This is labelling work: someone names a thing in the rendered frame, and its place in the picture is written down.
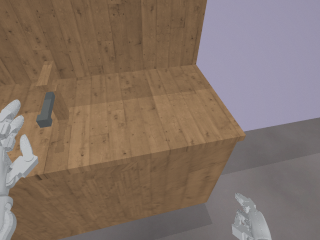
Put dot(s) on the counter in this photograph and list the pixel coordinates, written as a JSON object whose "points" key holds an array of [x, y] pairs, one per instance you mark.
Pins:
{"points": [[137, 130]]}

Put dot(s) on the robot right hand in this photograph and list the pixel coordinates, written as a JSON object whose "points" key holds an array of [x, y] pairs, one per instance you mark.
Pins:
{"points": [[255, 226]]}

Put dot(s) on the robot left forearm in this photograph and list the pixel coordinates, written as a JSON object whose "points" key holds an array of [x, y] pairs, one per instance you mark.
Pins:
{"points": [[8, 221]]}

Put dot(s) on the robot left hand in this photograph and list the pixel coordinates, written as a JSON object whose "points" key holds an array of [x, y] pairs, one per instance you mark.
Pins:
{"points": [[23, 165]]}

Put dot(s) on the tap lever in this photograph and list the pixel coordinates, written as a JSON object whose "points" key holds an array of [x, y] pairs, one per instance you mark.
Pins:
{"points": [[44, 118]]}

